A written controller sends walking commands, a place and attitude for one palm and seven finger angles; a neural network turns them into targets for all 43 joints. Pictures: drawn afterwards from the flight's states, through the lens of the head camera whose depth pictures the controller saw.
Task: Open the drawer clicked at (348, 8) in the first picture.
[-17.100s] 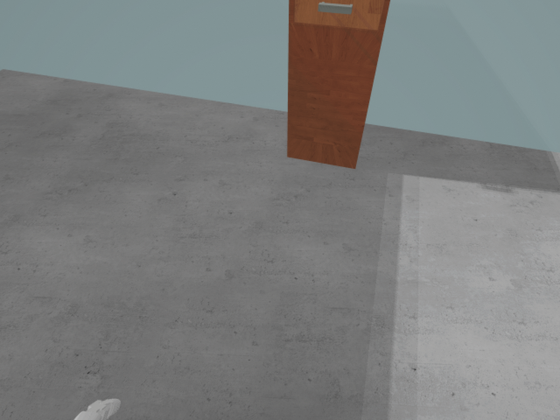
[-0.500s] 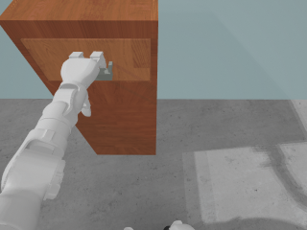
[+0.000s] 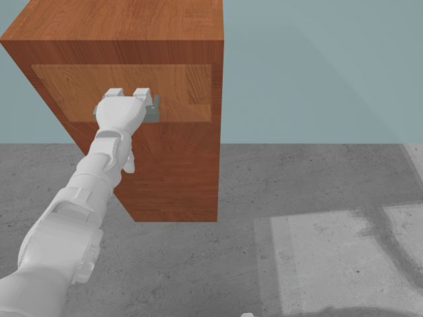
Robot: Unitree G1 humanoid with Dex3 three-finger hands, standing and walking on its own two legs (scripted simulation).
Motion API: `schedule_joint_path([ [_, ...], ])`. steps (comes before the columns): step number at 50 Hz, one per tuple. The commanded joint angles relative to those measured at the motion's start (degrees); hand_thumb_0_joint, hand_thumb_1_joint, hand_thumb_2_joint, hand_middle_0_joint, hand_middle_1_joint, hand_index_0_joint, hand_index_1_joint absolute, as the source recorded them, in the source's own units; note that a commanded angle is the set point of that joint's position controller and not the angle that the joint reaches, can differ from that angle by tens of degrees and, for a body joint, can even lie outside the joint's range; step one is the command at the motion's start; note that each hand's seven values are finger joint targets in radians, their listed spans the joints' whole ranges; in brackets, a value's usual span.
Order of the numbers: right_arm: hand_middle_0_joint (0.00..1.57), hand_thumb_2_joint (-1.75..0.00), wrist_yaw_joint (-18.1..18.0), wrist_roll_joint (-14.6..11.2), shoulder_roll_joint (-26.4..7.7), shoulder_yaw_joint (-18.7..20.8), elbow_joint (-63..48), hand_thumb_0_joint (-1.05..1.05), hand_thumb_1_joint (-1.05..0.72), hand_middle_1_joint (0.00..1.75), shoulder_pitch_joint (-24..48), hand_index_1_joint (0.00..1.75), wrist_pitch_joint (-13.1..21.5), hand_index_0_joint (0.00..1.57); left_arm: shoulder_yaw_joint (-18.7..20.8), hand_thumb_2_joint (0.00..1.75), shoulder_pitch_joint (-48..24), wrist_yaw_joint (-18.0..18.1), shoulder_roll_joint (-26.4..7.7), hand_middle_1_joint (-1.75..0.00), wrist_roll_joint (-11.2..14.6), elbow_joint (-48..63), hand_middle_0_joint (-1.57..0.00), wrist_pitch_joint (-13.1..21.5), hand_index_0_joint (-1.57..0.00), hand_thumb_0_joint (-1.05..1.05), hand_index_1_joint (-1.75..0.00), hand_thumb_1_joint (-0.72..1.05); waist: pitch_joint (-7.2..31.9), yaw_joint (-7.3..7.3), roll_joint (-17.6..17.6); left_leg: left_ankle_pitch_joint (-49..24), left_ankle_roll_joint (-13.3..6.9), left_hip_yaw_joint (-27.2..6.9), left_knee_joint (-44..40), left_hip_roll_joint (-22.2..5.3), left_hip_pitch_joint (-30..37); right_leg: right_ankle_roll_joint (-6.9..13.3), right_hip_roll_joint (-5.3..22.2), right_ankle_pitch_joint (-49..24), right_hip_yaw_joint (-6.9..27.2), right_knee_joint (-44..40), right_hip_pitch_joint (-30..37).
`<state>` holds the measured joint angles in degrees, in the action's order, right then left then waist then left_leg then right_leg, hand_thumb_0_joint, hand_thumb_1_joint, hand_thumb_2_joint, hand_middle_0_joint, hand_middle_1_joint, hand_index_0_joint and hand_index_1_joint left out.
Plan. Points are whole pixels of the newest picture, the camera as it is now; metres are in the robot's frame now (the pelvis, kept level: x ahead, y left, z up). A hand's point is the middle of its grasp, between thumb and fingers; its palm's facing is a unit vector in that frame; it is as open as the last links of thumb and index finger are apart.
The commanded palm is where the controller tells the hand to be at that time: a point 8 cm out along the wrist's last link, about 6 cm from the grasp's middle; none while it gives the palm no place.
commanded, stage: lower the fingers behind the handle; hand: left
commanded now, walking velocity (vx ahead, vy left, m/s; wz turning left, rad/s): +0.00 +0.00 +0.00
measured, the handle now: (129, 106) +0.53 +0.16 +0.07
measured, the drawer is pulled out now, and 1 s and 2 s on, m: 0.00 0.00 0.02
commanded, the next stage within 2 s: close the thumb around the handle in 0.26 s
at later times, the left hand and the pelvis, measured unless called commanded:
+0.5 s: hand (131, 130) +0.48 +0.15 +0.04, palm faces -0.05 -0.02 -1.00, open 13.3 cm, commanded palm +0.46 +0.16 +0.10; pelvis +0.00 +0.00 +0.00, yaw -1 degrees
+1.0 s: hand (130, 129) +0.49 +0.16 +0.04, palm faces -0.04 -0.03 -1.00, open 5.7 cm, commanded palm +0.46 +0.17 +0.10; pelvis +0.00 +0.00 +0.00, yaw -1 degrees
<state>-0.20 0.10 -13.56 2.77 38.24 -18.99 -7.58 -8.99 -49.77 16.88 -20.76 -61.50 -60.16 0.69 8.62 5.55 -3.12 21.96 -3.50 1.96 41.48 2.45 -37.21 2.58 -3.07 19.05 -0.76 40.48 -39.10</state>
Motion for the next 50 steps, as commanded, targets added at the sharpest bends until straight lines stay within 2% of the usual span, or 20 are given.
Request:
schedule_joint_path([
  [1, 0.2, -0.9, -0.6, 0.4, -8.6, 3.5, -3.5, 0.0, -0.9, 0.3, -6.4, 0.3, 0.7, 0.2, 2.9, 0.3, -25.4, 2.6, -9.3, -1.2, 0.8, 12.2, -0.3, 1.0, -0.3, 0.0, -1.2, -0.5, 24.8, 1.53, 1.0, -29.9, 1.0, -2.6, -1.1, -1.6, 15.8, 0.0, 0.0, -21.7, 1.2, -2.4, 11.7],
  [4, 0.2, -0.9, -0.6, 0.0, -8.9, 3.2, -3.5, 0.0, -0.9, 0.3, -5.9, 0.3, 0.5, 0.2, 3.4, 0.3, -23.6, 2.9, -9.9, -1.2, 0.5, 10.1, -0.3, 0.1, -0.3, 0.0, -1.2, -0.5, 21.4, 1.41, 3.4, -26.8, 1.0, -2.2, -1.6, -1.5, 12.6, -0.1, 0.0, -20.7, 1.1, -2.9, 11.8],
  [6, 0.2, -0.9, -0.5, 0.0, -8.8, 3.5, -3.2, 0.0, -0.9, 0.3, -6.0, 0.3, 0.6, 0.2, 1.6, 0.3, -25.8, 3.3, -7.9, -1.2, 0.1, 10.6, -0.3, -0.2, -0.3, 0.0, -1.2, -0.5, 20.5, 2.1, 2.6, -26.7, 1.0, -2.5, -1.7, -1.7, 13.3, 0.0, -0.1, -19.6, 0.9, -3.1, 10.1],
  [7, 0.2, -0.9, -0.5, -0.1, -9.0, 3.4, -3.0, 0.0, -0.9, 0.3, -6.0, 0.3, 0.6, 0.2, 2.6, 0.3, -25.9, 3.6, -9.1, -1.2, 0.0, 9.9, -0.3, -0.6, -0.3, 0.0, -1.2, -0.5, 20.2, 1.94, 2.3, -25.8, 1.0, -2.4, -1.8, -1.6, 12.9, 0.1, -0.1, -19.0, 0.9, -3.1, 10.0],
  [12, 0.2, -0.9, -0.5, 0.0, -9.0, 3.5, -2.9, 0.0, -0.9, 0.3, -6.2, 0.3, 0.3, 0.2, 2.9, 0.3, -26.5, 3.6, -9.8, -1.2, -0.2, 9.7, -0.3, -2.0, -0.3, 0.0, -1.2, -0.5, 22.0, 1.93, 1.8, -27.8, 1.1, -2.4, -1.7, -1.7, 13.9, 0.1, -0.1, -20.5, 1.0, -2.9, 11.0],
  [13, 0.2, -0.9, -0.5, 0.1, -8.9, 3.4, -3.0, 0.0, -0.9, 0.3, -6.1, 0.3, 0.3, 0.2, 1.4, 0.3, -26.6, 3.4, -8.1, -1.2, 0.0, 9.8, -0.3, -2.2, -0.3, 0.0, -1.2, -0.5, 22.5, 2.1, 1.9, -27.2, 1.1, -2.3, -1.8, -1.5, 14.0, 0.0, -0.1, -20.2, 1.1, -3.2, 11.3],
  [14, 0.2, -0.9, -0.7, -0.1, -9.0, 3.4, -2.9, 0.0, -0.9, 0.3, -6.3, 0.3, 0.3, 0.2, 3.2, 0.3, -26.3, 3.3, -10.2, -1.2, -0.1, 9.4, -0.3, -2.2, -0.3, 0.0, -1.2, -0.5, 21.8, 1.81, 2.5, -26.7, 1.0, -2.3, -2.0, -1.6, 13.5, 0.1, 0.0, -20.2, 1.1, -3.2, 11.7],
  [15, 0.2, -0.9, -0.7, 0.0, -9.1, 3.3, -2.9, 0.0, -0.9, 0.3, -6.1, 0.3, 0.2, 0.2, 2.6, 0.3, -26.9, 3.1, -9.7, -1.2, -0.1, 9.6, -0.3, -2.1, -0.3, 0.0, -1.2, -0.5, 22.6, 1.92, 1.9, -27.2, 1.1, -2.3, -1.8, -1.4, 13.5, 0.1, 0.0, -20.7, 1.2, -3.1, 12.0],
  [16, 0.2, -0.9, -0.7, 0.0, -8.9, 3.3, -3.0, 0.0, -0.9, 0.3, -6.1, 0.3, 0.2, 0.2, 1.3, 0.3, -27.3, 2.9, -8.2, -1.2, -0.1, 9.6, -0.3, -2.2, -0.3, 0.0, -1.2, -0.5, 21.8, 2.32, 1.6, -26.3, 1.1, -2.4, -2.0, -1.5, 13.8, 0.1, 0.0, -19.9, 1.1, -3.3, 11.2],
  [18, 0.2, -0.9, -0.8, -0.2, -9.2, 3.2, -2.9, 0.0, -0.9, 0.3, -6.1, 0.3, 0.4, 0.2, 2.1, 0.3, -26.7, 2.7, -9.2, -1.2, 0.1, 8.8, -0.3, -2.2, -0.3, 0.0, -1.2, -0.5, 20.3, 2.32, 2.9, -24.5, 0.9, -2.4, -2.5, -1.6, 12.5, 0.0, 0.0, -18.9, 1.1, -3.6, 11.4],
  [22, 0.2, -0.9, -1.2, -0.1, -9.0, 3.1, -3.6, 0.0, -0.9, 0.3, -6.0, 0.3, 0.5, 0.2, 4.3, 0.4, -24.6, 2.1, -11.7, -1.22, 0.5, 9.2, -0.32, -0.9, -0.32, 0.0, -1.22, -0.28, 22.2, 1.16, 2.9, -24.6, 0.7, -1.9, -2.7, -1.2, 11.9, 0.0, 0.2, -20.6, 1.7, -3.5, 14.4],
  [29, 0.2, -0.9, -1.4, -0.3, -9.0, 3.0, -3.6, 0.0, -0.9, 0.3, -6.1, 0.3, 1.2, 0.2, 3.9, 0.56, -23.4, 2.4, -11.4, -1.27, 0.3, 9.2, -0.34, 0.3, -0.34, 0.0, -1.27, 0.12, 19.5, 1.31, 3.7, -21.8, 0.6, -1.6, -3.1, -1.2, 9.9, 0.0, 0.2, -19.1, 1.8, -4.2, 13.7],
  [30, 0.2, -0.9, -1.4, -0.2, -9.1, 3.1, -3.4, 0.0, -0.9, 0.3, -6.1, 0.3, 1.3, 0.2, 4.2, 0.59, -25.1, 2.6, -11.8, -1.27, 0.1, 10.5, -0.35, 0.8, -0.35, 0.0, -1.27, 0.17, 21.1, 1.25, 2.5, -23.1, 0.8, -1.7, -2.9, -1.3, 10.7, 0.1, 0.2, -19.6, 1.8, -3.8, 13.9],
  [31, 0.2, -0.9, -1.2, -0.1, -8.8, 3.2, -3.5, 0.0, -0.9, 0.3, -6.3, 0.3, 1.3, 0.2, 3.2, 0.61, -24.8, 2.7, -10.5, -1.28, 0.2, 10.6, -0.35, 0.8, -0.35, 0.0, -1.28, 0.23, 21.3, 1.28, 1.6, -23.9, 0.7, -1.7, -2.7, -1.2, 11.6, 0.1, 0.2, -19.8, 1.8, -3.7, 13.4],
  [34, 0.2, -0.9, -1.4, -0.2, -9.2, 3.0, -3.3, 0.0, -0.9, 0.3, -6.4, 0.3, 1.3, 0.2, 5.8, 0.68, -23.6, 3.1, -13.9, -1.3, 0.2, 8.5, -0.36, -0.1, -0.36, 0.0, -1.3, 0.4, 20.6, 1.08, 3.7, -21.2, 0.6, -1.2, -3.1, -1.0, 9.2, -0.1, 0.3, -19.5, 2.1, -4.1, 15.0],
  [36, 0.2, -0.9, -1.4, -0.2, -9.3, 3.0, -3.1, 0.0, -0.9, 0.3, -6.4, 0.3, 1.4, 0.2, 5.2, 0.73, -25.6, 3.1, -13.9, -1.31, 0.2, 8.9, -0.37, -0.2, -0.37, 0.0, -1.31, 0.51, 20.8, 1.73, 3.7, -21.2, 0.6, -1.3, -3.0, -1.0, 9.1, -0.2, 0.4, -19.7, 2.2, -4.0, 14.7],
  [39, 0.2, -0.9, -1.6, -0.2, -9.4, 2.8, -3.3, 0.0, -0.9, 0.3, -6.3, 0.3, 1.4, 0.2, 6.9, 0.8, -23.9, 3.1, -15.9, -1.33, 0.1, 8.4, -0.38, -0.8, -0.38, 0.0, -1.33, 0.68, 21.7, 0.79, 3.0, -21.8, 0.6, -0.9, -3.1, -0.9, 8.7, -0.2, 0.5, -21.2, 2.4, -3.9, 16.4],
  [43, 0.2, -0.9, -1.7, -0.2, -9.3, 2.9, -3.6, 0.0, -0.9, 0.3, -6.0, 0.3, 1.2, 0.2, 6.0, 0.9, -22.2, 2.3, -14.9, -1.35, 0.5, 8.7, -0.4, -0.7, -0.4, 0.0, -1.35, 0.9, 22.6, 0.69, 2.9, -23.7, 0.6, -0.4, -2.9, -0.8, 9.2, -0.4, 0.5, -23.9, 2.6, -3.9, 17.7],
  [44, 0.2, -0.9, -1.8, -0.3, -9.3, 2.9, -3.5, 0.0, -0.9, 0.3, -6.2, 0.3, 1.1, 0.2, 6.5, 0.9, -22.0, 2.2, -15.3, -1.35, 0.6, 7.9, -0.4, -0.8, -0.4, 0.0, -1.35, 0.9, 21.3, 0.86, 4.6, -22.8, 0.6, -0.5, -3.1, -0.9, 8.6, -0.5, 0.5, -23.2, 2.4, -4.2, 17.6],
  [50, 0.2, -0.9, -1.9, -0.3, -9.3, 2.8, -4.1, 0.0, -0.9, 0.3, -5.6, 0.3, 1.0, 0.2, 6.9, 0.9, -21.0, 1.8, -15.9, -1.35, 0.4, 9.8, -0.4, 0.0, -0.4, 0.0, -1.35, 0.9, 22.1, 0.02, 2.9, -24.8, 0.6, -0.5, -3.2, -0.8, 9.2, -0.2, 0.6, -24.8, 2.6, -3.9, 18.4],
])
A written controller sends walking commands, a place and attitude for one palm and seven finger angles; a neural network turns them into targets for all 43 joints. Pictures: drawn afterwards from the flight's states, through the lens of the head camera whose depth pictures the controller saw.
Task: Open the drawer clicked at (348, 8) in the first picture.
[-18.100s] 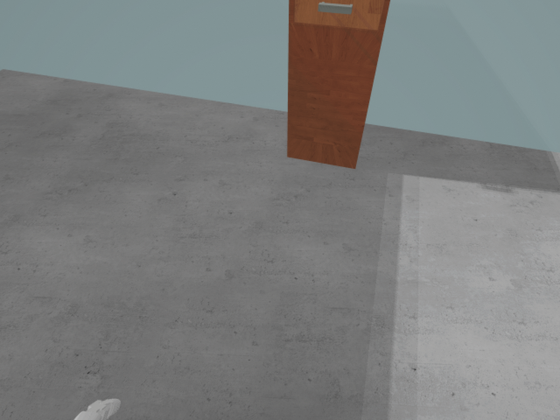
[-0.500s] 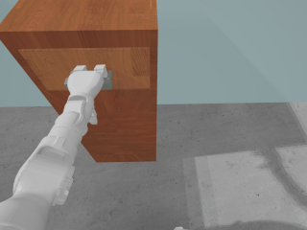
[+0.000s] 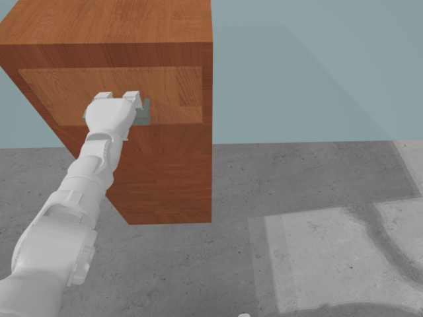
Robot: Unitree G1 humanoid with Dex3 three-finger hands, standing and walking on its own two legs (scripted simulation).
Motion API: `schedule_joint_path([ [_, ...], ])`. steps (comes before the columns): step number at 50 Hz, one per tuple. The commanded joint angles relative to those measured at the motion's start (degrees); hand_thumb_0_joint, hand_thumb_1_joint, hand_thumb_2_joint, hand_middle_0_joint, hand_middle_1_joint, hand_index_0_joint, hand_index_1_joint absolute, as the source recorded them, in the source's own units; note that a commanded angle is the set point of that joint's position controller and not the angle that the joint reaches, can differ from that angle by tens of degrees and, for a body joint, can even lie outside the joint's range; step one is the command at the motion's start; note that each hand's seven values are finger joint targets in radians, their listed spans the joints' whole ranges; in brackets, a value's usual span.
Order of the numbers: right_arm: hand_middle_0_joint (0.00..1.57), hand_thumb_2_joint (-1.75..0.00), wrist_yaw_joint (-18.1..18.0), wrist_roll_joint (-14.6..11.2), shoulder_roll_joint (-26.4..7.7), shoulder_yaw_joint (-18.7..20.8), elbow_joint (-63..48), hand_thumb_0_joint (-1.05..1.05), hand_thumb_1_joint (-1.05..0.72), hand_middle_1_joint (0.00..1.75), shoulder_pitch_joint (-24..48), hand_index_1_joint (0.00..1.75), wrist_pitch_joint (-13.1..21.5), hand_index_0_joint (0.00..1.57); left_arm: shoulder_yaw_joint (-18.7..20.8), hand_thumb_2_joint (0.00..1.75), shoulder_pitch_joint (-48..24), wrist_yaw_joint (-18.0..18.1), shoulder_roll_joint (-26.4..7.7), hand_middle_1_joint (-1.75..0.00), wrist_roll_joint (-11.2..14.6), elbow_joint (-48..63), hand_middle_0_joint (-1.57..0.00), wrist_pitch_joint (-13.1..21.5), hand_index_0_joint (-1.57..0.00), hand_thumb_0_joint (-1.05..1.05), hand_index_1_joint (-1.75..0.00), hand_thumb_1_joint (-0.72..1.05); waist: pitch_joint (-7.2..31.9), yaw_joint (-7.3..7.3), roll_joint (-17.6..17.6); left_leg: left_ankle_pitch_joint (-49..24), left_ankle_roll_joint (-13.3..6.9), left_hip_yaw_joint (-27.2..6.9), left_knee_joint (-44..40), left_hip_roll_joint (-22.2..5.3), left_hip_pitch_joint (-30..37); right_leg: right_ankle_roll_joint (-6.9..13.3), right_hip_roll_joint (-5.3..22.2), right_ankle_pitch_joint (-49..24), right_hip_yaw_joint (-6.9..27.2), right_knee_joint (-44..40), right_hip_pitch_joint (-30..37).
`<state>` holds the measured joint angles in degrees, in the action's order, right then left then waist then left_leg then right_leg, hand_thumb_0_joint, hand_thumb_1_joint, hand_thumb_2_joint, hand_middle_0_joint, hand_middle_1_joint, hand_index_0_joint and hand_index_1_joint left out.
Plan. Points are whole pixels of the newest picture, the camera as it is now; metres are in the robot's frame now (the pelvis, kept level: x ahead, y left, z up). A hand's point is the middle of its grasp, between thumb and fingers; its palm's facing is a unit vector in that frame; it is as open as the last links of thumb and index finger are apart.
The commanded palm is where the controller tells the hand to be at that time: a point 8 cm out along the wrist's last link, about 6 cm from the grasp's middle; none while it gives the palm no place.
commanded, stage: close the thumb around the handle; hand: left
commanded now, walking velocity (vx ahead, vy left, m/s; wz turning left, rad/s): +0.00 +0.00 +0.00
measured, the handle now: (119, 109) +0.53 +0.17 +0.06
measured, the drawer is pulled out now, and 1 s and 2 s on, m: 0.00 0.02 0.11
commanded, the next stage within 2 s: pull the drawer open in 0.06 s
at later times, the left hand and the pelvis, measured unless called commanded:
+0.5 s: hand (119, 138) +0.47 +0.17 +0.04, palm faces -0.02 -0.04 -1.00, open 5.6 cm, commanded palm +0.45 +0.18 +0.10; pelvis +0.02 +0.00 +0.00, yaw +0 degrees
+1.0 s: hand (119, 139) +0.47 +0.17 +0.04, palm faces -0.04 -0.04 -1.00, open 5.7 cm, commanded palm +0.42 +0.17 +0.10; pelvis +0.00 +0.00 +0.00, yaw +0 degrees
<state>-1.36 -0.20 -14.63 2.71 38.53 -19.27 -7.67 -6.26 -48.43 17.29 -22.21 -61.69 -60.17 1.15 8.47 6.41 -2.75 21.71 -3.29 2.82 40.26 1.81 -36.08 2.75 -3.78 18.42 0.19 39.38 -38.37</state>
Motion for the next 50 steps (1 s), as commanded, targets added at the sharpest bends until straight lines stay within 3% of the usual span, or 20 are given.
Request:
schedule_joint_path([
  [1, 0.2, -0.9, -0.6, 0.0, -8.1, 3.0, -4.5, 0.0, -0.9, 0.3, -5.2, 0.3, 1.0, 0.2, 3.6, 0.9, -22.1, 1.4, -13.6, -1.35, 0.7, 10.2, -0.4, -0.3, -0.4, 0.0, -1.35, 0.9, 22.1, -0.81, 1.7, -24.5, 0.4, -1.3, -2.0, -0.2, 8.6, -0.5, 1.3, -23.9, 1.6, -2.9, 17.3],
  [7, 0.2, -0.9, -0.7, 0.1, -8.2, 3.1, -4.4, 0.0, -0.9, 0.3, -5.1, 0.3, 0.9, 0.2, 5.2, 0.9, -20.3, 1.5, -15.1, -1.35, 0.8, 10.8, -0.4, -0.4, -0.4, 0.0, -1.35, 0.9, 22.4, -1.19, 2.7, -26.1, 0.5, -1.4, -1.9, -0.5, 9.4, -0.5, 1.1, -25.0, 1.5, -2.7, 17.6],
  [12, 0.2, -0.9, -0.2, 0.2, -7.9, 3.4, -5.3, 0.0, -0.9, 0.3, -4.0, 0.3, 0.6, 0.2, 4.7, 0.9, -14.7, 1.3, -12.5, -1.35, 1.3, 14.8, -0.4, 0.4, -0.4, 0.0, -1.35, 0.9, 24.9, -3.09, 2.1, -31.5, 0.6, -1.4, -2.0, -0.9, 12.3, -0.5, 1.1, -27.5, 1.4, -2.5, 19.0],
  [13, 0.2, -0.9, 0.0, 0.2, -7.7, 3.5, -5.6, 0.0, -0.9, 0.3, -3.7, 0.3, 0.6, 0.2, 3.3, 0.9, -13.1, 1.1, -10.4, -1.35, 1.5, 15.7, -0.4, 0.4, -0.4, 0.0, -1.35, 0.9, 24.8, -3.17, 2.2, -32.9, 0.7, -1.6, -2.0, -1.0, 13.3, -0.5, 1.0, -27.6, 1.1, -2.5, 18.7],
  [16, 0.2, -0.9, 0.6, 0.2, -7.7, 3.6, -6.4, 0.0, -0.9, 0.3, -2.8, 0.3, 0.3, 0.2, 4.2, 0.9, -7.9, 0.7, -10.6, -1.35, 1.8, 20.1, -0.4, 0.6, -0.4, 0.0, -1.35, 0.9, 25.8, -4.7, 1.6, -38.0, 0.7, -1.8, -2.1, -1.4, 14.8, -0.4, 1.1, -30.2, 1.3, -2.3, 20.2],
  [19, 0.2, -0.9, 1.3, 0.0, -7.7, 3.8, -6.8, 0.0, -0.9, 0.3, -1.7, 0.3, 0.2, 0.2, 2.8, 0.9, -4.0, 0.5, -8.2, -1.35, 2.5, 24.0, -0.4, -0.2, -0.4, 0.0, -1.35, 0.9, 24.2, -4.59, 2.7, -39.1, 0.6, -1.8, -2.2, -1.5, 15.6, -0.6, 1.1, -31.5, 1.2, -3.0, 20.4],
  [20, 0.2, -0.9, 1.3, 0.0, -8.0, 3.8, -6.7, 0.0, -0.9, 0.3, -1.2, 0.3, 0.0, 0.2, 4.2, 0.9, -3.0, 0.5, -9.8, -1.35, 2.6, 24.4, -0.4, -0.5, -0.4, 0.0, -1.35, 0.9, 23.5, -4.74, 3.7, -39.1, 0.6, -1.7, -2.4, -1.5, 15.1, -0.5, 1.2, -32.1, 1.4, -3.2, 21.1],
  [21, 0.2, -0.9, 1.1, -0.1, -8.2, 3.5, -5.4, 0.0, -0.9, 0.3, -1.8, 0.3, -0.2, 0.2, 2.1, 0.9, -10.7, 0.8, -9.1, -1.35, 2.2, 22.3, -0.4, -0.7, -0.4, 0.0, -1.35, 0.9, 20.5, -2.02, 4.4, -34.7, 0.6, -1.9, -2.6, -1.3, 14.2, -0.8, 1.1, -30.1, 1.1, -3.6, 18.7],
  [22, 0.2, -0.9, 0.6, 0.0, -8.4, 3.6, -3.8, 0.0, -0.9, 0.3, -2.9, 0.3, -0.2, 0.2, 2.6, 0.9, -19.7, 1.4, -11.3, -1.35, 1.3, 20.2, -0.4, -0.8, -0.4, 0.0, -1.35, 0.9, 18.4, 0.05, 5.6, -30.1, 0.5, -1.8, -2.5, -1.1, 12.8, -0.9, 1.1, -27.5, 1.0, -3.8, 16.4],
  [25, 0.2, -0.9, 0.3, 0.1, -8.1, 3.7, -3.6, 0.0, -0.9, 0.3, -3.1, 0.3, -0.1, 0.2, 3.8, 0.9, -20.3, 2.3, -12.8, -1.35, -0.2, 18.9, -0.4, -1.4, -0.4, 0.0, -1.35, 0.9, 20.7, -1.24, 2.8, -32.0, 0.7, -2.0, -2.3, -0.7, 14.0, -0.2, 1.0, -26.6, 1.0, -3.2, 16.3],
  [26, 0.2, -0.9, 0.2, 0.3, -7.7, 3.8, -3.3, 0.0, -0.9, 0.3, -3.3, 0.3, -0.1, 0.2, 3.1, 0.9, -21.2, 2.7, -12.1, -1.35, -0.6, 18.3, -0.4, -1.6, -0.4, 0.0, -1.35, 0.9, 22.5, -1.21, -0.1, -34.6, 1.0, -2.2, -1.8, -0.9, 15.6, -0.2, 1.1, -26.9, 1.0, -2.5, 15.4],
  [28, 0.2, -0.9, 0.5, 0.4, -7.3, 3.9, -2.9, 0.0, -0.9, 0.3, -3.5, 0.3, -0.1, 0.2, 0.6, 0.9, -22.2, 2.8, -8.1, -1.35, -0.1, 17.4, -0.4, -1.8, -0.4, 0.0, -1.35, 0.9, 22.8, -0.66, -0.8, -36.3, 1.3, -2.6, -0.9, -1.1, 17.4, -0.2, 0.9, -25.8, 0.4, -2.4, 13.0],
  [33, 0.2, -0.9, 0.2, 0.3, -7.4, 3.5, -3.5, 0.0, -0.9, 0.3, -2.9, 0.3, -0.1, 0.2, 0.7, 0.9, -22.9, 2.2, -8.4, -1.35, 0.8, 14.2, -0.4, -1.8, -0.4, 0.0, -1.35, 0.9, 22.8, -0.29, 3.1, -29.2, 0.9, -2.3, -1.3, -0.5, 13.9, -0.4, 1.1, -24.4, 0.8, -2.6, 15.1],
  [36, 0.2, -0.9, 0.2, 0.3, -7.3, 3.6, -3.8, 0.0, -0.9, 0.3, -3.1, 0.3, 0.4, 0.2, -0.4, 0.9, -24.6, 1.8, -6.8, -1.35, 1.4, 15.2, -0.4, -0.7, -0.4, 0.0, -1.35, 0.9, 23.7, 0.0, 2.9, -29.2, 0.7, -2.3, -1.3, -0.4, 14.1, -0.5, 1.2, -24.9, 1.0, -2.6, 15.6],
  [37, 0.2, -0.9, 0.0, 0.3, -7.4, 3.5, -3.7, 0.0, -0.9, 0.3, -3.2, 0.3, 0.4, 0.2, 0.7, 0.9, -24.0, 1.8, -8.2, -1.35, 1.4, 14.2, -0.4, -0.5, -0.4, 0.0, -1.35, 0.9, 23.1, -0.03, 3.5, -28.4, 0.6, -2.2, -1.2, -0.3, 13.5, -0.5, 1.2, -25.1, 1.1, -2.7, 15.9],
  [38, 0.2, -0.9, -0.1, 0.3, -7.6, 3.4, -3.7, 0.0, -0.9, 0.3, -3.0, 0.3, 0.4, 0.2, 1.6, 0.9, -24.2, 1.9, -9.7, -1.35, 1.0, 13.6, -0.4, -0.4, -0.4, 0.0, -1.35, 0.9, 22.6, -0.18, 3.4, -27.0, 0.7, -2.3, -1.4, -0.3, 12.5, -0.5, 1.3, -24.2, 1.2, -2.6, 15.8],
  [39, 0.2, -0.9, -0.1, 0.2, -7.3, 3.3, -4.2, 0.0, -0.9, 0.3, -2.8, 0.3, 0.5, 0.2, 0.5, 0.9, -22.3, 1.7, -8.0, -1.35, 1.3, 12.8, -0.4, -0.4, -0.4, 0.0, -1.35, 0.9, 22.0, -0.51, 3.4, -25.9, 0.6, -2.1, -1.7, -0.1, 12.0, -0.5, 1.2, -23.4, 1.2, -2.9, 16.0],
  [42, 0.2, -0.9, -0.1, 0.2, -7.4, 3.2, -4.8, 0.0, -0.9, 0.3, -2.7, 0.3, 0.6, 0.2, 2.1, 0.9, -18.5, 1.5, -9.3, -1.35, 1.5, 13.7, -0.4, 0.7, -0.4, 0.0, -1.35, 0.9, 22.5, -1.93, 2.9, -26.2, 0.6, -2.0, -2.0, -0.1, 11.4, -0.3, 1.2, -24.0, 1.4, -2.7, 17.5],
  [46, 0.2, -0.9, 0.3, 0.0, -7.2, 3.3, -5.4, 0.0, -0.9, 0.3, -2.1, 0.3, 0.5, 0.2, 0.5, 0.9, -14.2, 1.1, -6.8, -1.35, 1.7, 15.5, -0.4, 1.3, -0.4, 0.0, -1.35, 0.9, 22.3, -2.52, 3.3, -26.8, 0.6, -1.7, -2.4, -0.3, 11.5, -0.3, 1.2, -24.6, 1.3, -3.0, 18.3],
  [50, 0.2, -0.9, 0.8, 0.0, -7.3, 3.7, -6.0, 0.0, -0.9, 0.3, -1.3, 0.3, 0.4, 0.2, 2.1, 0.9, -8.6, 1.3, -7.7, -1.35, 1.7, 20.2, -0.4, 1.3, -0.4, 0.0, -1.35, 0.9, 23.9, -4.31, 2.2, -31.5, 0.7, -1.9, -2.5, -0.8, 13.5, 0.0, 1.1, -26.3, 1.4, -2.9, 19.5],
])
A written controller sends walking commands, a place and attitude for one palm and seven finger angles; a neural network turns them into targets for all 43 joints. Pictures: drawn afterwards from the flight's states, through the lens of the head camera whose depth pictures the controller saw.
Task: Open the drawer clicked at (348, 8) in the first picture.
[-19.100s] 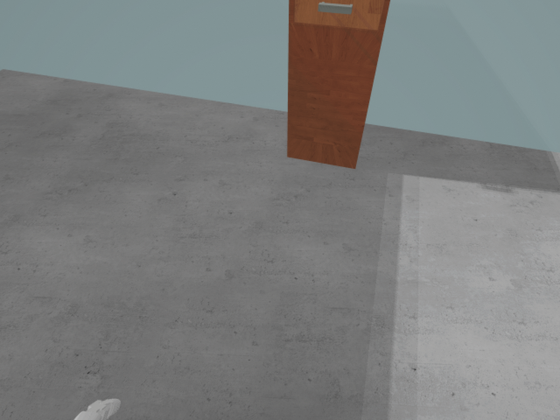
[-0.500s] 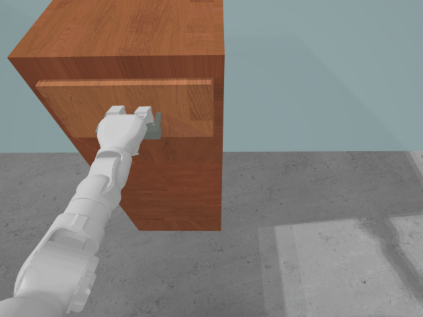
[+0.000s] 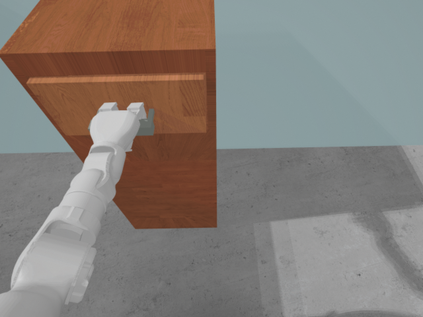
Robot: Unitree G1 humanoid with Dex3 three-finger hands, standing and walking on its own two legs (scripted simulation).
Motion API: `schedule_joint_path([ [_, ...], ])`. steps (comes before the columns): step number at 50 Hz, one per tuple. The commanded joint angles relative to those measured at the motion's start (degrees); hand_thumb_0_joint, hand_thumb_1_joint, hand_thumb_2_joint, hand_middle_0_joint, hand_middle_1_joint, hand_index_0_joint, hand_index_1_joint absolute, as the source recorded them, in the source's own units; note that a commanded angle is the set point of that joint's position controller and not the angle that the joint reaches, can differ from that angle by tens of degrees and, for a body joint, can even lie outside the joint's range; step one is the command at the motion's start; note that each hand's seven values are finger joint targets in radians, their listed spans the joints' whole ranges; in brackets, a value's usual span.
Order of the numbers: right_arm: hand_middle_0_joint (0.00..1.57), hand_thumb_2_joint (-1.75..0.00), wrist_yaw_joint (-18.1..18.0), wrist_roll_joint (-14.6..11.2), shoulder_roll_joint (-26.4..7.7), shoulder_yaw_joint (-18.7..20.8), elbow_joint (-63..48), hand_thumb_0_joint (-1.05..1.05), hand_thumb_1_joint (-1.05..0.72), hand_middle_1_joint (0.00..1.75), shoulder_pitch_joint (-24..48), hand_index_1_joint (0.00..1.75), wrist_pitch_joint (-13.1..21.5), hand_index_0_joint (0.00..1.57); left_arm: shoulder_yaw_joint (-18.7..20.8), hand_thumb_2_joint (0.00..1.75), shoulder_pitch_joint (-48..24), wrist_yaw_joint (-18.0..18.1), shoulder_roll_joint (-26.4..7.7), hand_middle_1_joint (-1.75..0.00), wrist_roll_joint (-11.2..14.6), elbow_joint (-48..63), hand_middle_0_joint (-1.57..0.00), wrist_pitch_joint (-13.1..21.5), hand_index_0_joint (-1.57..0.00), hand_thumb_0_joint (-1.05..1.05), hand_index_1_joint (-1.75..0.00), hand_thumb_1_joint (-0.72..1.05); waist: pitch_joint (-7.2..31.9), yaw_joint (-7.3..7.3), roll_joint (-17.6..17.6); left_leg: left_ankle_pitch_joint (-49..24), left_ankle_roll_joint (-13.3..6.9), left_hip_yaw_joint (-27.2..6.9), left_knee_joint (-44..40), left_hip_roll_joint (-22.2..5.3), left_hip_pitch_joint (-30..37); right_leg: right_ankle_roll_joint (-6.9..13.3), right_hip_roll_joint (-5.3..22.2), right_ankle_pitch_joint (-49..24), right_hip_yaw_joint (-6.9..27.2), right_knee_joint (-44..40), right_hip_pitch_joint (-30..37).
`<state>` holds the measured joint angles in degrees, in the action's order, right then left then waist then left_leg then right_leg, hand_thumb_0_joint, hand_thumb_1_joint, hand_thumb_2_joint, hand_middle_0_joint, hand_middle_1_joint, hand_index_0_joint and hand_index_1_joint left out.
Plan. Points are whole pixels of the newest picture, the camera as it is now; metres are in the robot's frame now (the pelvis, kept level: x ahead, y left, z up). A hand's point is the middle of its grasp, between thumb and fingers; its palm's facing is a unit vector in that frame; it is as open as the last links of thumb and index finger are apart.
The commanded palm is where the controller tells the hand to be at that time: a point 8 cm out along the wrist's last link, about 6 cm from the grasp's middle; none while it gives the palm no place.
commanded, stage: pull the drawer open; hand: left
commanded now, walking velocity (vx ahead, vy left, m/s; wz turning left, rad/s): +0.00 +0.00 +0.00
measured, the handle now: (124, 120) +0.51 +0.18 +0.06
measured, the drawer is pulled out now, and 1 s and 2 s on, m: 0.02 0.11 0.30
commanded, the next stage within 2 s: none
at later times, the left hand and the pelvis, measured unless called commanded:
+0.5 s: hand (121, 157) +0.43 +0.17 +0.04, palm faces -0.03 -0.01 -1.00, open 5.7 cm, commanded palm +0.40 +0.18 +0.09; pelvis +0.00 +0.00 +0.00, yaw +2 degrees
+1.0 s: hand (117, 182) +0.37 +0.17 +0.04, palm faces +0.02 -0.10 -1.00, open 5.7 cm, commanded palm +0.31 +0.19 +0.09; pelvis +0.01 +0.00 +0.01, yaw -1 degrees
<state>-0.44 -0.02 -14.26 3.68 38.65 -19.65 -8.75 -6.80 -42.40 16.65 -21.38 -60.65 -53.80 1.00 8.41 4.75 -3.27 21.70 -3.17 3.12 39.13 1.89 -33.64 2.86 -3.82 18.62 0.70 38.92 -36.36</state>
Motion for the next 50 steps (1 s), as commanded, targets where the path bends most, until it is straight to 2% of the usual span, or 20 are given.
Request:
schedule_joint_path([
  [1, 0.2, -0.9, 0.0, -0.2, -7.5, 2.8, -6.5, 0.0, -0.9, 0.3, -0.8, 0.3, 1.5, 0.2, 2.0, 0.9, -12.8, 2.0, -7.7, -1.35, 0.7, 15.6, -0.4, 1.3, -0.4, 0.0, -1.35, 0.9, 24.5, -3.03, 1.8, -33.0, 0.7, -2.2, -1.5, -1.0, 11.8, -0.2, 1.1, -27.0, 1.0, -2.4, 17.6],
  [8, 0.2, -0.9, 1.2, -0.8, -7.7, 3.0, -8.3, 0.0, -0.9, 0.3, 2.6, 0.3, 1.2, 0.2, 2.1, 0.9, 1.8, 1.5, -6.0, -1.35, 2.4, 28.0, -0.4, -1.6, -0.4, 0.0, -1.35, 0.9, 23.2, -4.69, 4.5, -39.2, 0.5, -2.3, -2.3, -1.5, 14.3, -0.6, 1.3, -32.7, 1.1, -3.0, 21.1],
  [9, 0.2, -0.9, 1.3, -0.9, -7.7, 3.0, -8.3, 0.0, -0.9, 0.3, 3.1, 0.3, 1.2, 0.2, 3.2, 0.9, 3.5, 1.4, -7.2, -1.35, 2.4, 29.9, -0.4, -1.9, -0.4, 0.0, -1.35, 0.9, 22.7, -4.94, 5.0, -39.4, 0.6, -2.5, -2.6, -1.6, 14.5, -0.5, 1.3, -32.6, 1.1, -3.0, 21.4],
  [10, 0.2, -0.9, 1.5, -0.9, -7.8, 2.9, -8.8, 0.0, -0.9, 0.3, 4.3, 0.3, 1.1, 0.2, 2.0, 0.9, 6.1, 1.1, -5.9, -1.35, 2.9, 32.5, -0.4, -2.2, -0.4, 0.0, -1.35, 0.9, 22.6, -5.16, 3.9, -40.4, 0.6, -2.4, -2.7, -1.5, 15.0, -0.5, 1.4, -34.0, 1.5, -3.2, 22.0],
  [12, 0.2, -0.9, 0.7, -1.1, -8.0, 2.7, -6.0, 0.0, -0.9, 0.3, 2.9, 0.3, 0.8, 0.2, -0.3, 0.9, -11.5, 1.9, -6.3, -1.35, 1.3, 28.4, -0.4, -3.0, -0.4, 0.0, -1.35, 0.9, 16.9, -0.41, 4.1, -35.4, 0.9, -3.2, -2.5, -1.7, 15.4, -0.8, 1.0, -27.5, 0.3, -4.0, 14.9],
  [13, 0.2, -0.9, 0.3, -1.0, -8.0, 2.7, -5.0, 0.0, -0.9, 0.3, 2.0, 0.3, 1.0, 0.2, -0.2, 0.9, -16.5, 2.4, -7.3, -1.35, 0.3, 25.0, -0.4, -3.4, -0.4, 0.0, -1.35, 0.9, 14.7, 0.45, 4.4, -32.1, 1.0, -3.2, -2.6, -1.6, 14.3, -0.6, 0.9, -24.4, -0.2, -4.1, 12.8],
  [15, 0.2, -0.9, -0.2, -0.8, -8.0, 2.5, -5.1, 0.0, -0.9, 0.3, 2.9, 0.3, 1.0, 0.2, 2.5, 0.9, -14.9, 3.0, -10.6, -1.35, -0.9, 24.0, -0.4, -3.8, -0.4, 0.0, -1.35, 0.9, 16.6, -1.28, 3.9, -30.8, 1.0, -2.7, -2.8, -1.0, 14.5, -0.1, 0.8, -23.5, 0.3, -4.1, 14.6],
  [19, 0.2, -0.9, -0.5, -0.7, -6.7, 2.2, -5.0, 0.0, -0.9, 0.3, 3.2, 0.3, 0.8, 0.2, -2.3, 0.9, -17.6, 2.4, -4.4, -1.35, -0.8, 20.6, -0.4, -4.2, -0.4, 0.0, -1.35, 0.9, 19.4, -1.29, 1.1, -33.8, 1.7, -3.1, -2.0, -0.9, 16.8, 0.0, 1.1, -24.1, -0.5, -2.9, 13.5],
  [21, 0.2, -0.9, -0.5, -0.6, -6.7, 2.2, -5.0, 0.0, -0.9, 0.3, 3.3, 0.3, 0.7, 0.2, -1.9, 0.9, -18.9, 1.8, -4.7, -1.35, -0.3, 19.3, -0.4, -3.8, -0.4, 0.0, -1.35, 0.9, 20.0, -1.1, 2.6, -32.8, 1.4, -3.0, -1.6, -0.8, 16.8, -0.1, 1.2, -23.8, -0.4, -3.0, 13.7],
  [22, 0.2, -0.9, -0.8, -0.5, -6.9, 2.1, -5.2, 0.0, -0.9, 0.3, 3.5, 0.3, 0.6, 0.2, 0.1, 0.9, -19.6, 1.8, -7.1, -1.35, -0.2, 19.0, -0.4, -3.4, -0.4, 0.0, -1.35, 0.9, 20.6, -1.47, 2.6, -32.2, 1.3, -3.0, -1.6, -0.7, 16.1, -0.1, 1.3, -24.3, -0.1, -2.8, 14.5],
  [26, 0.2, -0.9, -1.3, -0.4, -6.6, 1.7, -6.0, 0.0, -0.9, 0.3, 4.0, 0.3, 0.8, 0.2, -1.0, 0.9, -19.7, 0.9, -5.4, -1.35, 0.9, 16.4, -0.4, -1.8, -0.4, 0.0, -1.35, 0.9, 19.5, -1.06, 5.5, -28.0, 0.8, -2.6, -1.8, -0.1, 12.9, -0.4, 1.7, -24.6, 0.2, -2.9, 16.0],
  [27, 0.2, -0.9, -1.5, -0.5, -6.8, 1.6, -6.0, 0.0, -0.9, 0.3, 3.9, 0.3, 0.8, 0.2, 1.3, 0.9, -20.3, 1.1, -8.4, -1.35, 0.6, 16.0, -0.4, -1.1, -0.4, 0.0, -1.35, 0.9, 19.0, -1.4, 5.9, -26.8, 0.8, -2.8, -1.9, -0.1, 12.2, -0.3, 1.7, -23.7, 0.3, -2.8, 15.9],
  [28, 0.2, -0.9, -1.5, -0.3, -6.5, 1.6, -6.9, 0.0, -0.9, 0.3, 4.3, 0.3, 0.9, 0.2, 0.2, 0.9, -17.1, 0.9, -6.3, -1.35, 0.9, 16.0, -0.4, -0.8, -0.4, 0.0, -1.35, 0.9, 19.9, -2.42, 5.8, -26.3, 0.6, -2.3, -2.1, 0.3, 11.5, -0.4, 1.8, -24.3, 0.6, -2.9, 17.5],
  [30, 0.2, -0.9, -1.4, -0.3, -6.5, 1.6, -7.7, 0.0, -0.9, 0.3, 4.9, 0.3, 0.9, 0.2, 2.1, 0.9, -11.4, 0.7, -7.6, -1.35, 1.0, 17.6, -0.4, 0.3, -0.4, 0.0, -1.35, 0.9, 21.7, -4.11, 5.2, -28.8, 0.7, -2.4, -2.1, 0.2, 11.8, -0.1, 1.8, -26.1, 0.8, -2.7, 19.4],
  [31, 0.2, -0.9, -1.1, -0.4, -6.2, 1.5, -8.3, 0.0, -0.9, 0.3, 5.2, 0.3, 0.8, 0.2, 0.6, 0.9, -9.8, 0.6, -5.8, -1.35, 1.2, 18.9, -0.4, 0.6, -0.4, 0.0, -1.35, 0.9, 21.2, -4.05, 4.5, -28.7, 0.7, -2.2, -2.2, 0.1, 11.9, -0.2, 1.8, -26.3, 0.9, -2.7, 19.2],
  [34, 0.2, -0.9, -0.6, -0.8, -6.3, 1.5, -9.4, 0.0, -0.9, 0.3, 6.1, 0.3, 0.8, 0.2, 1.3, 0.9, -3.6, 0.4, -6.0, -1.35, 1.4, 22.2, -0.4, 0.9, -0.4, 0.0, -1.35, 0.9, 19.5, -5.24, 4.6, -27.6, 0.7, -2.1, -2.8, -0.1, 10.8, -0.1, 1.7, -25.2, 1.1, -3.1, 19.7],
  [37, 0.2, -0.9, 0.0, -0.9, -6.4, 1.8, -10.7, 0.0, -0.9, 0.3, 6.9, 0.3, 0.9, 0.2, 2.4, 0.9, 5.1, 0.6, -6.2, -1.35, 2.0, 29.5, -0.4, 0.4, -0.4, 0.0, -1.35, 0.9, 22.0, -6.76, 4.4, -31.5, 0.6, -2.0, -3.0, -0.3, 11.9, -0.1, 1.7, -28.8, 1.6, -3.0, 22.9],
  [41, 0.2, -0.9, 0.5, -1.4, -6.7, 1.6, -11.4, 0.0, -0.9, 0.3, 8.7, 0.3, 0.9, 0.2, 1.9, 0.9, 13.1, 0.4, -5.3, -1.35, 2.5, 35.2, -0.4, -1.6, -0.4, 0.0, -1.35, 0.9, 17.8, -6.45, 6.5, -29.7, 0.7, -2.1, -4.4, -0.4, 10.6, -0.3, 1.6, -28.7, 1.8, -3.8, 23.5],
  [45, 0.2, -0.9, 0.9, -1.4, -6.8, 1.7, -11.9, 0.0, -0.9, 0.3, 10.6, 0.3, 1.3, 0.2, 3.3, 0.9, 20.4, 0.6, -6.7, -1.35, 2.7, 44.3, -0.4, -3.6, -0.4, 0.0, -1.35, 0.9, 19.6, -7.49, 4.0, -32.9, 0.9, -2.0, -4.7, -0.6, 13.3, -0.3, 1.8, -31.7, 2.5, -3.9, 25.7],
  [50, 0.2, -0.9, 1.3, -1.6, -6.2, 1.0, -12.5, 0.0, -0.9, 0.3, 13.6, 0.3, 2.3, 0.2, 3.5, 0.9, 30.7, 0.7, -5.9, -1.35, 3.3, 51.7, -0.4, -5.4, -0.4, 0.0, -1.35, 0.9, 16.5, -7.9, 5.0, -33.9, 1.2, -2.1, -5.2, -0.9, 14.9, -0.6, 1.9, -32.5, 2.6, -4.3, 25.5],
])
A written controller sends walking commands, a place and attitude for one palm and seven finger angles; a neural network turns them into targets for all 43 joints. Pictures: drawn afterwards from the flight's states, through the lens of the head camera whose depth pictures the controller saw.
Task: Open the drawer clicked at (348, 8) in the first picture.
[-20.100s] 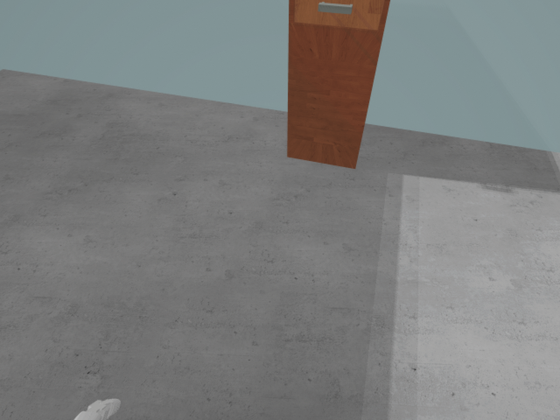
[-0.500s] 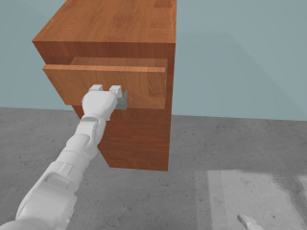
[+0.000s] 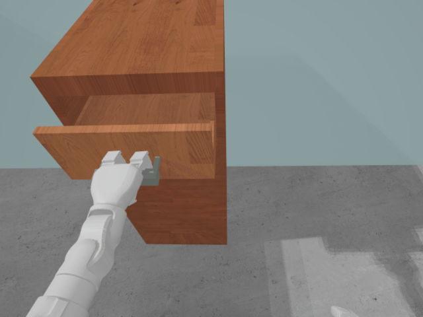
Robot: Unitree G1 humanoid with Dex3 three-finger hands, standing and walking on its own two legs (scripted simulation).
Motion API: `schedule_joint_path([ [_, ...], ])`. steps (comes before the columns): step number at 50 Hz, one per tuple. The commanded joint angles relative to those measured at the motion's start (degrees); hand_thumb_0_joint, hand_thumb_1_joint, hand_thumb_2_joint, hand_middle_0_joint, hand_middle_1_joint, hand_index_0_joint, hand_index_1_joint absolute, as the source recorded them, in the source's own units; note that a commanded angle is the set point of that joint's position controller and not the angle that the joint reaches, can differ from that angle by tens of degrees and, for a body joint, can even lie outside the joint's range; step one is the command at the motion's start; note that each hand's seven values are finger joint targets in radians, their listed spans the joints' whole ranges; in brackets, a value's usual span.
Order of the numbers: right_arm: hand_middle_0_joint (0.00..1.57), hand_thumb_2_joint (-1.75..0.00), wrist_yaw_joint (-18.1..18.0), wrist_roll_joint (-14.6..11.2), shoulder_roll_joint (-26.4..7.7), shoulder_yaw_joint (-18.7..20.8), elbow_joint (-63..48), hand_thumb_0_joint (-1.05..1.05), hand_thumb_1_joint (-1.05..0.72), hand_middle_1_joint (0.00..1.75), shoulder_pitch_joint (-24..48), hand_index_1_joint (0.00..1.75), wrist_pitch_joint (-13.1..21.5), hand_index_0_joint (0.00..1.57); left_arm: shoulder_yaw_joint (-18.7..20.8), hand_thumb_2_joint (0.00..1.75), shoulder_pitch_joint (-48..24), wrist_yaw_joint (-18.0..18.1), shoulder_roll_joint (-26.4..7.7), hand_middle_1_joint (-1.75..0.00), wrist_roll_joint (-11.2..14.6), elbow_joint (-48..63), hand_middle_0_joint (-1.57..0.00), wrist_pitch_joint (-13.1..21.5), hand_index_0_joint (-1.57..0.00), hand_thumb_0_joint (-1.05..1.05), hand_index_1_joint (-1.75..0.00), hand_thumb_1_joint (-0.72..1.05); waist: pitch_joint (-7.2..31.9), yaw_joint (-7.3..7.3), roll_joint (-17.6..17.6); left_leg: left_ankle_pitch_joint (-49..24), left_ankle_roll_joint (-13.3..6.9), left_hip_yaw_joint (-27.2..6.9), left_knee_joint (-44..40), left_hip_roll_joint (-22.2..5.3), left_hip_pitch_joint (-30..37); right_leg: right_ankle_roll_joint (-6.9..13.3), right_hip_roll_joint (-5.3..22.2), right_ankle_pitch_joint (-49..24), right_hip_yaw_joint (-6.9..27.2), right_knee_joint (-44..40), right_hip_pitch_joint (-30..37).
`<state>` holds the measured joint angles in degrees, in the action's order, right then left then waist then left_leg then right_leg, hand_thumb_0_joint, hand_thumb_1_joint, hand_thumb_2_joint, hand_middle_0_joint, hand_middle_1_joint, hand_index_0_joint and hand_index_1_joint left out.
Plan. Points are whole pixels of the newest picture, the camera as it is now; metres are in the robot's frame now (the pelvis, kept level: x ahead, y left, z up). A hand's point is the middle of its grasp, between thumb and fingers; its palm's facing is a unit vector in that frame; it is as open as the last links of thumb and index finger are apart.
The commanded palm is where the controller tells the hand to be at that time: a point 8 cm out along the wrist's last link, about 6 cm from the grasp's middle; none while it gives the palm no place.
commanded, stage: pull the drawer open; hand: left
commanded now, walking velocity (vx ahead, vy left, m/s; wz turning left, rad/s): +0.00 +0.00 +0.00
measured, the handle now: (128, 169) +0.40 +0.19 +0.05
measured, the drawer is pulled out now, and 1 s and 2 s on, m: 0.11 0.30 0.30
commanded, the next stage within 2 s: open the thumb to release the handle in 1.32 s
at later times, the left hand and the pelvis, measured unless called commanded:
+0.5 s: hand (116, 249) +0.24 +0.18 +0.03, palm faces +0.03 -0.13 -0.99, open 5.8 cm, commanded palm +0.18 +0.19 +0.09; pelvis +0.00 -0.01 +0.00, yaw +1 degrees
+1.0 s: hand (100, 305) +0.15 +0.18 +0.03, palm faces +0.04 -0.12 -0.99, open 5.9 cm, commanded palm +0.09 +0.19 +0.09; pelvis -0.02 -0.02 -0.02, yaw -1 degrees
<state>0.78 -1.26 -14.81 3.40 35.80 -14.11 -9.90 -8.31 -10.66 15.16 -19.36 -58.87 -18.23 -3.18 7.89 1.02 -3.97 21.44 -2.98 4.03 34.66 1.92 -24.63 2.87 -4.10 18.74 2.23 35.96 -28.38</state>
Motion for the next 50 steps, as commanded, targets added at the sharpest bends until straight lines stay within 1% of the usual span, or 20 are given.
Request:
schedule_joint_path([
  [1, 0.2, -0.9, 0.1, -0.2, -5.6, 1.1, -9.6, 0.0, -0.9, 0.3, 8.6, 0.3, 3.6, 0.2, 4.8, 0.9, -0.3, 2.2, -7.9, -1.35, 1.3, 17.6, -0.4, -1.4, -0.4, 0.0, -1.35, 0.9, 16.2, -4.11, 4.7, -33.9, 1.1, -3.1, -0.8, -0.9, 6.2, -0.7, 2.2, -32.8, 1.1, -1.1, 17.1],
  [2, 0.2, -0.9, 0.2, -0.3, -5.3, 0.9, -10.0, 0.0, -0.9, 0.3, 9.0, 0.3, 3.9, 0.2, 5.1, 0.9, 3.0, 2.2, -7.6, -1.35, 1.4, 18.4, -0.4, -1.7, -0.4, 0.0, -1.35, 0.9, 15.0, -4.6, 5.8, -34.1, 1.2, -3.3, -1.0, -1.0, 6.1, -0.7, 2.0, -31.5, 0.7, -1.0, 16.8],
  [4, 0.2, -0.9, 0.6, 0.0, -5.0, 0.7, -10.4, 0.0, -0.9, 0.3, 10.4, 0.3, 4.3, 0.2, 2.9, 0.9, 4.0, 2.2, -5.6, -1.35, 0.8, 22.7, -0.4, -1.9, -0.4, 0.0, -1.35, 0.9, 15.1, -4.5, 3.7, -35.7, 1.3, -3.5, -0.6, -1.2, 8.2, -0.5, 2.0, -30.8, 0.5, -0.9, 15.3],
  [5, 0.2, -0.9, 0.8, -0.1, -5.1, 0.6, -10.7, 0.0, -0.9, 0.3, 11.1, 0.3, 4.4, 0.2, 4.5, 0.9, 6.0, 2.3, -7.2, -1.35, 0.8, 24.2, -0.4, -1.9, -0.4, 0.0, -1.35, 0.9, 15.1, -5.0, 3.7, -36.9, 1.5, -3.6, -0.6, -1.4, 8.8, -0.3, 1.9, -30.8, 0.7, -0.9, 15.6],
  [9, 0.2, -0.9, 1.0, 0.4, -4.2, -0.3, -11.1, 0.0, -0.9, 0.3, 12.8, 0.3, 5.0, 0.2, 3.3, 0.9, 10.8, 2.4, -5.5, -1.35, 0.0, 26.6, -0.4, -1.9, -0.4, 0.0, -1.35, 0.9, 12.7, -5.23, 5.0, -34.3, 1.6, -3.6, -0.1, -1.0, 8.7, -0.5, 1.7, -29.4, 0.6, -0.6, 14.3],
  [10, 0.2, -0.9, 1.1, 0.4, -4.5, -0.4, -10.8, 0.0, -0.9, 0.3, 13.1, 0.3, 5.0, 0.2, 4.3, 0.9, 10.5, 2.6, -6.7, -1.35, -0.4, 27.2, -0.4, -1.8, -0.4, 0.0, -1.35, 0.9, 11.8, -5.05, 4.1, -34.3, 1.8, -3.8, -0.2, -1.0, 8.7, -0.2, 1.5, -28.6, 1.1, -0.7, 13.6],
  [12, 0.2, -0.9, 1.2, 0.6, -3.9, -0.7, -11.2, 0.0, -0.9, 0.3, 13.7, 0.3, 5.1, 0.2, 3.7, 0.9, 12.5, 2.8, -6.0, -1.35, -0.8, 28.1, -0.4, -1.8, -0.4, 0.0, -1.35, 0.9, 10.8, -5.45, 4.7, -32.9, 1.9, -3.9, 0.0, -0.9, 8.6, -0.2, 1.4, -26.6, 0.9, -0.4, 12.9],
  [14, 0.2, -0.9, 1.2, 0.9, -3.7, -0.9, -11.0, 0.0, -0.9, 0.3, 14.2, 0.3, 5.2, 0.2, 3.7, 0.9, 12.1, 3.0, -6.2, -1.35, -1.3, 29.3, -0.4, -1.7, -0.4, 0.0, -1.35, 0.9, 10.4, -5.3, 4.5, -31.6, 2.0, -4.0, 0.2, -0.8, 8.7, 0.0, 1.3, -26.0, 1.2, -0.4, 12.2],
  [17, 0.2, -0.9, 1.4, 1.1, -3.1, -1.2, -11.8, 0.0, -0.9, 0.3, 15.0, 0.3, 5.3, 0.2, 3.4, 0.9, 16.2, 3.0, -5.6, -1.35, -1.1, 32.6, -0.4, -1.4, -0.4, 0.0, -1.35, 0.9, 11.6, -6.13, 3.7, -31.7, 2.0, -4.0, 0.7, -0.6, 9.5, 0.0, 1.3, -26.5, 1.6, -0.1, 13.1],
  [21, 0.2, -0.9, 1.3, 1.3, -2.9, -2.0, -11.8, 0.0, -0.9, 0.3, 16.1, 0.3, 5.6, 0.2, 4.8, 0.9, 20.4, 2.9, -6.9, -1.35, -0.7, 33.9, -0.4, -0.7, -0.4, 0.0, -1.35, 0.9, 9.9, -6.43, 5.5, -28.4, 2.0, -4.1, 0.4, -0.2, 7.7, -0.2, 1.5, -26.8, 2.5, -0.2, 13.9],
  [23, 0.2, -0.9, 1.5, 1.6, -2.7, -2.1, -12.3, 0.0, -0.9, 0.3, 16.5, 0.3, 5.8, 0.2, 4.3, 0.9, 23.3, 3.0, -6.2, -1.35, -0.7, 36.2, -0.4, -0.3, -0.4, 0.0, -1.35, 0.9, 9.3, -6.64, 4.8, -28.3, 2.0, -4.0, 0.7, -0.1, 7.4, -0.2, 1.6, -27.7, 2.9, 0.0, 13.9],
  [25, 0.2, -0.9, 1.7, 1.5, -2.7, -2.2, -12.7, 0.0, -0.9, 0.3, 16.8, 0.3, 6.1, 0.2, 7.3, 0.9, 29.0, 3.1, -8.4, -1.35, -0.1, 38.7, -0.4, 0.5, -0.4, 0.0, -1.35, 0.9, 10.9, -7.6, 4.8, -29.7, 2.1, -4.0, 0.8, -0.2, 7.5, -0.4, 1.7, -30.8, 3.7, 0.3, 16.1],
  [28, 0.2, -0.9, 2.1, 1.6, -2.6, -2.6, -13.0, 0.0, -0.9, 0.3, 17.1, 0.3, 6.2, 0.2, 7.0, 0.9, 34.2, 3.3, -7.8, -1.35, 0.4, 40.7, -0.4, 1.3, -0.4, 0.0, -1.35, 0.9, 9.1, -7.56, 5.3, -26.7, 2.1, -3.8, 0.8, 0.0, 4.9, -0.7, 2.2, -31.4, 4.3, 0.8, 15.9],
  [31, 0.2, -0.9, 2.5, 1.4, -2.9, -2.8, -13.9, 0.0, -0.9, 0.3, 17.2, 0.3, 6.5, 0.2, 8.7, 0.9, 42.1, 4.2, -8.8, -1.35, 1.1, 43.8, -0.4, 1.9, -0.4, 0.0, -1.35, 0.9, 9.7, -8.31, 3.4, -27.8, 2.3, -3.6, 1.4, -0.4, 4.5, -0.9, 2.6, -33.4, 4.8, 1.3, 16.5],
  [33, 0.2, -0.9, 2.8, 1.6, -3.0, -2.7, -13.9, 0.0, -0.9, 0.3, 17.2, 0.3, 6.3, 0.2, 9.0, 0.9, 44.3, 4.9, -8.6, -1.35, 1.2, 44.4, -0.4, 2.1, -0.4, 0.0, -1.35, 0.9, 8.2, -7.95, 5.1, -25.3, 2.2, -3.5, 1.7, -0.3, 2.9, -1.0, 2.5, -31.9, 4.8, 1.4, 15.2],
  [35, 0.2, -0.9, 2.8, 1.7, -3.6, -2.5, -14.3, 0.0, -0.9, 0.3, 17.2, 0.3, 6.2, 0.2, 10.8, 0.9, 46.6, 6.0, -9.9, -1.35, 1.2, 45.9, -0.4, 2.4, -0.4, 0.0, -1.35, 0.9, 8.6, -8.15, 4.9, -24.2, 2.3, -3.6, 1.9, -0.4, 2.1, -0.8, 2.3, -30.2, 5.6, 1.5, 14.9],
  [38, 0.2, -0.9, 3.3, 1.9, -3.8, -2.1, -14.6, 0.0, -0.9, 0.3, 16.8, 0.3, 6.2, 0.2, 9.9, 0.9, 50.4, 7.5, -8.6, -1.35, 0.9, 47.6, -0.4, 2.7, -0.4, 0.0, -1.35, 0.9, 8.4, -7.96, 3.3, -23.9, 2.2, -3.5, 3.2, -0.4, 1.5, -0.5, 2.2, -27.3, 5.3, 2.4, 12.3],
  [45, 0.2, -0.9, 3.5, 2.3, -4.7, -1.5, -15.9, 0.0, -0.9, 0.3, 16.3, 0.3, 6.0, 0.2, 12.7, 0.9, 57.0, 10.6, -10.3, -1.35, 1.5, 49.9, -0.4, 3.3, -0.4, 0.0, -1.35, 0.9, 8.2, -7.72, 5.2, -19.6, 2.1, -4.0, 5.6, -0.4, -0.1, -0.3, 1.9, -21.5, 6.6, 3.1, 8.1],
  [46, 0.2, -0.9, 3.7, 2.3, -4.6, -1.6, -16.1, 0.0, -0.9, 0.3, 16.3, 0.3, 6.1, 0.2, 11.8, 0.9, 57.9, 10.9, -9.6, -1.35, 1.3, 50.5, -0.4, 3.4, -0.4, 0.0, -1.35, 0.9, 7.9, -7.71, 3.7, -19.4, 2.0, -3.9, 6.1, -0.3, -0.3, -0.3, 2.1, -20.5, 6.4, 3.5, 7.0],
  [50, 0.2, -0.9, 3.3, 2.3, -5.0, -1.5, -16.3, 0.0, -0.9, 0.3, 16.8, 0.3, 5.9, 0.2, 13.1, 0.9, 56.0, 11.2, -11.0, -1.35, 1.5, 50.2, -0.4, 2.5, -0.4, 0.0, -1.35, 0.9, 7.1, -7.34, 4.5, -15.9, 1.9, -4.0, 6.6, 0.1, -1.2, -0.2, 2.0, -17.4, 7.2, 3.0, 5.5],
])
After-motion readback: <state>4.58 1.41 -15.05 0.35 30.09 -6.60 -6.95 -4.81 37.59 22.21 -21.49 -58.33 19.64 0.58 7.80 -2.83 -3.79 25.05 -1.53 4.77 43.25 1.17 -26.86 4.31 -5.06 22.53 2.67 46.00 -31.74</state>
